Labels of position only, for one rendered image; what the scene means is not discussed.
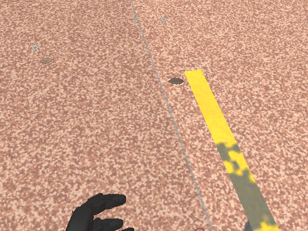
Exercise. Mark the left robot hand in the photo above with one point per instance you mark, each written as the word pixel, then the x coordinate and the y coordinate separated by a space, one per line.
pixel 82 218

